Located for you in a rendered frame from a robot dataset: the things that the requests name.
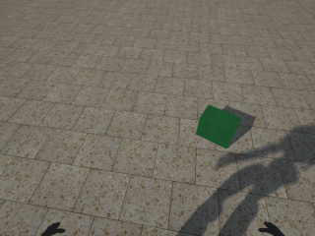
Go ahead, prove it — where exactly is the right robot hand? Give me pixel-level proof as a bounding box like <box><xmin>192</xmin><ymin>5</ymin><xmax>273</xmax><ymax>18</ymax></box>
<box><xmin>258</xmin><ymin>221</ymin><xmax>284</xmax><ymax>236</ymax></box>

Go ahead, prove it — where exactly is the carton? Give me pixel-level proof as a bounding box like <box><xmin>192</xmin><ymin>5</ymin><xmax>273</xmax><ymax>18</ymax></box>
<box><xmin>196</xmin><ymin>104</ymin><xmax>242</xmax><ymax>148</ymax></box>

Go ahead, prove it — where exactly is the left robot hand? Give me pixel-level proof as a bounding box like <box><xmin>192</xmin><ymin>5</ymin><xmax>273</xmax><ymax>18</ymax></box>
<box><xmin>41</xmin><ymin>222</ymin><xmax>65</xmax><ymax>236</ymax></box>

